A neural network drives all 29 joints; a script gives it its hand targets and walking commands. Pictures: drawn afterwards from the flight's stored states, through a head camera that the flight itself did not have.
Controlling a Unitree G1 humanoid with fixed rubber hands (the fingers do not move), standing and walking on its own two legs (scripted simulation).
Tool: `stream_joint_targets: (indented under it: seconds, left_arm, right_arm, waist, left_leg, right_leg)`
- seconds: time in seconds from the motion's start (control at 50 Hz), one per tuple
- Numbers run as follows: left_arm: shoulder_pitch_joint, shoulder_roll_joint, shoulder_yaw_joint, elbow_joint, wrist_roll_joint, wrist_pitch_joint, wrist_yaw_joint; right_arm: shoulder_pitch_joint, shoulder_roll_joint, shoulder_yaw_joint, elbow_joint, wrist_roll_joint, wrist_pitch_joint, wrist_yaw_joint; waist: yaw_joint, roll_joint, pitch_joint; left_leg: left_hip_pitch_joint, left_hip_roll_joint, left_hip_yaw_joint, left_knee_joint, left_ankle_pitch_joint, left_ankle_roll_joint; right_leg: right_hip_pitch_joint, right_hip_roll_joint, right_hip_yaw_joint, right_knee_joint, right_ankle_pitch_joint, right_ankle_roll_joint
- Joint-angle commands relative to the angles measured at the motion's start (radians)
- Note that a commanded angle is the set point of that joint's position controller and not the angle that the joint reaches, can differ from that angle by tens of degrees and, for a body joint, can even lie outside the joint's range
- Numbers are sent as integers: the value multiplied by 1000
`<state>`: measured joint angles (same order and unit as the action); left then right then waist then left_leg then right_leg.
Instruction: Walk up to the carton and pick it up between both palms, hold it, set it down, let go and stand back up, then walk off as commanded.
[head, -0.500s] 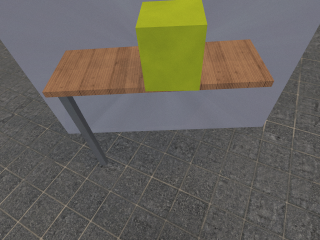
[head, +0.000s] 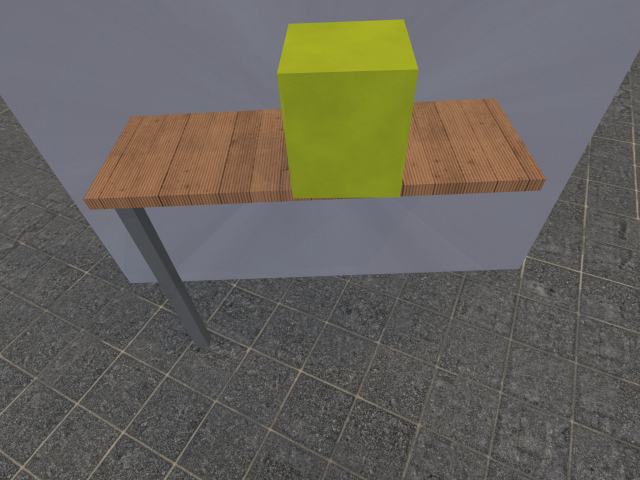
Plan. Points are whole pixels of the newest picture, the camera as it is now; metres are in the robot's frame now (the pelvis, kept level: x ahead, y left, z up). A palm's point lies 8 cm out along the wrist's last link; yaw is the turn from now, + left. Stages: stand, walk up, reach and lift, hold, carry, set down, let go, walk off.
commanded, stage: walk off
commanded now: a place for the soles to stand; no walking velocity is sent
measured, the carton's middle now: (345, 112) +0.75 -0.04 +0.08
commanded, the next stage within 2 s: stand in 0.14 s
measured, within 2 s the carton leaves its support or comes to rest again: neither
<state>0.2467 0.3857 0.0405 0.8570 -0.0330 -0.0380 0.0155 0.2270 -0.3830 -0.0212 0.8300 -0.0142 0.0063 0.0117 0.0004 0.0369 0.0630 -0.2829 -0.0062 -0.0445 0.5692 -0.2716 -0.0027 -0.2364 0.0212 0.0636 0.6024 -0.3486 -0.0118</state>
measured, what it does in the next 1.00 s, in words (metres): stands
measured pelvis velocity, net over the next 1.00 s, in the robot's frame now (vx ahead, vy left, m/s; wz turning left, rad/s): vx -0.01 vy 0.00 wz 0.00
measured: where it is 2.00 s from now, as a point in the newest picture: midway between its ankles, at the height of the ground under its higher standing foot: outside the picture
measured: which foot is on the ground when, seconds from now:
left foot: down 0.00-1.00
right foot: down 0.00-1.00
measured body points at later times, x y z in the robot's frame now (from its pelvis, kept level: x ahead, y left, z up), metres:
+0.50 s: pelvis -0.01 +0.00 +0.00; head +0.00 -0.02 +0.45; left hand +0.06 +0.32 -0.10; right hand +0.06 -0.30 -0.13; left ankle +0.02 +0.14 -0.73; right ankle -0.02 -0.12 -0.73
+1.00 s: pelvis -0.01 +0.00 +0.00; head +0.00 -0.01 +0.45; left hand +0.06 +0.33 -0.10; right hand +0.05 -0.30 -0.14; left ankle +0.02 +0.14 -0.73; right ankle -0.02 -0.12 -0.73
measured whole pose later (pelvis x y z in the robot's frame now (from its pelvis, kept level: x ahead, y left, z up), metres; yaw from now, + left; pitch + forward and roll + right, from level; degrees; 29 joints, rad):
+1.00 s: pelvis -0.01 +0.00 +0.00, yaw +0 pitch -2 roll +0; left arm 0.20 0.38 0.04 0.96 -0.03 -0.04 -0.01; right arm 0.21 -0.38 -0.02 0.98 -0.01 0.00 0.01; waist 0.00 0.04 0.06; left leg -0.28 -0.01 -0.04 0.56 -0.25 0.00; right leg -0.24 0.02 0.06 0.59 -0.33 0.00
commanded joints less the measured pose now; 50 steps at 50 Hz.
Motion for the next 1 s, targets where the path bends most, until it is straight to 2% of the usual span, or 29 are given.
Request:
stream_joint_targets:
  seconds: [0.0,0.04,0.08,0.12,0.14,0.18,0.22,0.26,0.32,0.34,0.36,0.4,0.44,0.48,0.5,0.52,0.58,0.6,0.62,0.68,0.7,0.74,0.78,0.8,0.84,0.88,0.94,0.96,0.98]
  left_arm:
    - [-53,216,18,-46,25,-19,9]
    - [-57,207,14,-38,23,-14,7]
    - [-65,212,16,-35,24,-14,7]
    - [-61,204,11,-32,25,-16,3]
    - [-69,184,15,-11,49,-14,-4]
    - [-101,187,20,-7,55,-9,-13]
    - [-74,181,13,4,51,-15,-17]
    - [-89,196,14,7,53,-17,-19]
    - [-80,186,13,28,49,-19,-17]
    - [-91,196,15,29,46,-22,-14]
    - [-95,180,11,22,45,-19,-13]
    - [-134,206,11,23,47,-15,-10]
    - [-96,200,15,43,42,-15,-8]
    - [-100,194,11,46,43,-11,-9]
    - [-93,188,11,47,48,-11,-12]
    - [-109,194,12,44,47,-10,-12]
    - [-125,198,13,50,50,-11,-8]
    - [-121,203,11,51,46,-10,-10]
    - [-142,195,13,56,51,-6,-10]
    - [-101,189,7,64,40,-11,-8]
    - [-125,188,10,67,41,-10,-7]
    - [-137,186,7,67,42,-8,-6]
    - [-120,184,4,81,43,-8,-7]
    - [-117,180,8,75,45,-11,-7]
    - [-120,195,8,88,48,-3,-5]
    - [-126,202,10,84,41,-9,-5]
    - [-145,200,11,89,45,-5,-5]
    - [-138,190,8,89,45,-4,-5]
    - [-127,203,10,92,42,-5,-7]
  right_arm:
    - [-94,-185,-58,-30,4,-34,-8]
    - [-94,-195,-59,-26,0,-34,-9]
    - [-98,-195,-55,-17,0,-30,-7]
    - [-105,-193,-59,-14,2,-35,-4]
    - [-75,-188,-45,7,3,-38,1]
    - [-97,-207,-46,13,2,-45,2]
    - [-93,-188,-41,33,1,-47,0]
    - [-86,-200,-44,44,5,-48,-1]
    - [-79,-191,-36,67,5,-53,-1]
    - [-77,-182,-34,75,7,-57,-3]
    - [-94,-200,-39,76,1,-58,-5]
    - [-106,-187,-32,79,7,-57,-11]
    - [-104,-189,-30,93,9,-54,-10]
    - [-120,-195,-32,94,5,-49,-12]
    - [-118,-214,-34,95,7,-49,-15]
    - [-117,-187,-29,92,12,-48,-13]
    - [-106,-191,-26,104,5,-51,-8]
    - [-102,-200,-30,113,5,-47,-8]
    - [-88,-197,-31,117,6,-49,-9]
    - [-108,-183,-20,109,9,-50,-7]
    - [-102,-192,-25,115,8,-50,-9]
    - [-114,-208,-28,120,2,-50,-9]
    - [-121,-209,-31,121,6,-49,-12]
    - [-110,-203,-27,124,8,-45,-13]
    - [-110,-202,-28,125,8,-48,-14]
    - [-107,-189,-22,130,11,-48,-8]
    - [-131,-198,-22,129,4,-48,-13]
    - [-116,-198,-24,131,7,-49,-9]
    - [-108,-199,-21,138,7,-47,-13]
  waist:
    - [2,-36,-144]
    - [0,-5,-125]
    - [-1,-38,-90]
    - [-2,-23,-91]
    - [-11,-25,-112]
    - [-14,-16,-53]
    - [-3,15,-41]
    - [-14,-6,-28]
    - [-12,-50,-75]
    - [-21,-37,-77]
    - [-3,-14,-82]
    - [-17,-33,-115]
    - [-4,-19,-111]
    - [-6,-62,-89]
    - [0,-15,-83]
    - [-5,-53,-67]
    - [-12,-67,-73]
    - [-13,-33,-67]
    - [-27,-61,-56]
    - [-10,-24,-93]
    - [-16,-49,-96]
    - [-3,-39,-79]
    - [-2,-58,-109]
    - [-5,-34,-99]
    - [-9,-54,-98]
    - [-15,-24,-93]
    - [4,-65,-95]
    - [-5,-80,-105]
    - [-3,-45,-85]
  left_leg:
    - [192,114,-72,-58,325,77]
    - [160,125,-100,-109,259,90]
    - [127,114,-101,-115,168,86]
    - [126,116,-113,-149,107,88]
    - [113,119,-117,-181,-4,65]
    - [67,115,-132,-210,-133,56]
    - [51,122,-141,-232,-117,63]
    - [58,115,-136,-231,-112,56]
    - [106,113,-121,-192,32,59]
    - [112,104,-122,-188,63,58]
    - [124,107,-106,-171,130,59]
    - [137,112,-90,-161,215,53]
    - [134,125,-115,-175,200,66]
    - [115,118,-108,-179,168,62]
    - [109,112,-103,-171,140,58]
    - [94,109,-108,-175,139,56]
    - [116,101,-94,-168,131,48]
    - [121,106,-100,-176,115,49]
    - [108,110,-107,-189,105,51]
    - [117,120,-121,-198,127,56]
    - [123,115,-106,-184,141,48]
    - [108,115,-109,-193,143,50]
    - [127,119,-103,-178,187,52]
    - [120,118,-109,-188,175,53]
    - [123,114,-113,-186,138,55]
    - [142,109,-97,-172,198,50]
    - [115,114,-93,-172,189,53]
    - [119,108,-103,-178,156,49]
    - [121,116,-104,-188,155,51]
  right_leg:
    - [-25,-117,168,-126,376,-65]
    - [-34,-94,147,-126,303,-52]
    - [-38,-108,159,-161,227,-58]
    - [-53,-100,154,-163,192,-54]
    - [-25,-112,112,-200,44,-42]
    - [-52,-93,107,-208,-39,-39]
    - [-27,-103,113,-208,-39,-44]
    - [-53,-99,109,-209,-28,-41]
    - [-12,-114,118,-203,93,-40]
    - [-14,-113,111,-196,120,-40]
    - [-6,-111,115,-196,150,-38]
    - [23,-118,106,-175,229,-36]
    - [25,-105,98,-164,205,-36]
    - [10,-109,103,-188,172,-38]
    - [-2,-113,112,-197,154,-42]
    - [2,-115,109,-203,148,-44]
    - [-15,-124,124,-216,142,-43]
    - [-29,-122,119,-213,129,-40]
    - [-16,-119,111,-213,140,-38]
    - [16,-111,103,-194,167,-41]
    - [8,-116,115,-201,164,-38]
    - [18,-120,107,-204,175,-38]
    - [32,-114,97,-196,205,-33]
    - [29,-111,104,-195,207,-37]
    - [29,-113,98,-205,201,-35]
    - [5,-120,125,-208,204,-37]
    - [28,-119,116,-211,200,-33]
    - [20,-120,104,-210,194,-35]
    - [14,-117,107,-211,180,-34]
